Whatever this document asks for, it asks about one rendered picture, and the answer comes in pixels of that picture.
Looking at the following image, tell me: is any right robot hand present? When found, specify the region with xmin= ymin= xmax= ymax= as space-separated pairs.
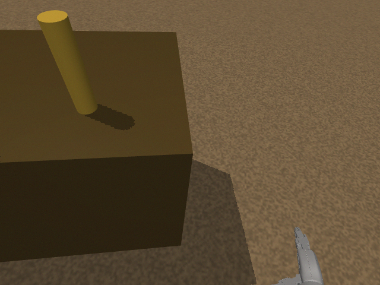
xmin=272 ymin=227 xmax=324 ymax=285

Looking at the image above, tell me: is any can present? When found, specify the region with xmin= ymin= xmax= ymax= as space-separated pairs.
xmin=37 ymin=10 xmax=98 ymax=115

